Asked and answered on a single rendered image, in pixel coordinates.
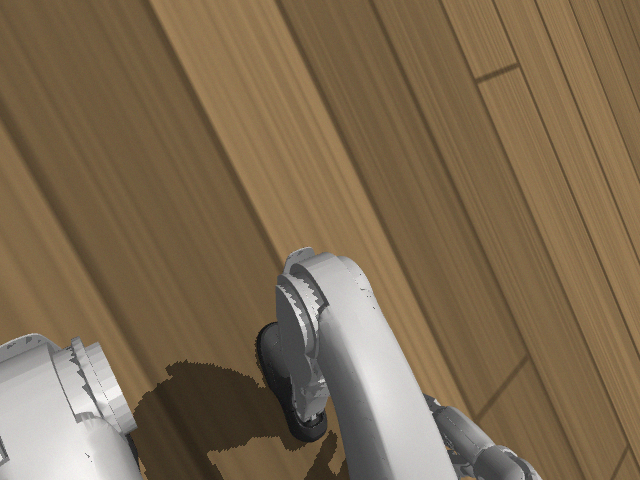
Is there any right robot foot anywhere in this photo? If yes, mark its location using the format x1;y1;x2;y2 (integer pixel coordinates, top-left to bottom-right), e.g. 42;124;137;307
257;322;327;443

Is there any left robot foot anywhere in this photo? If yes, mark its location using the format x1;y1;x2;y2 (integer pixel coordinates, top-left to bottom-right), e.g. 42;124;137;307
125;433;141;473

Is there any right robot arm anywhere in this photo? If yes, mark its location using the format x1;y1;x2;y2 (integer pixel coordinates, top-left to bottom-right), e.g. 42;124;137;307
473;445;543;480

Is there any right robot hand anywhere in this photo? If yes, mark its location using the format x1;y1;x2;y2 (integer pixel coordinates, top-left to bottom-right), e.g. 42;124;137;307
423;393;496;480

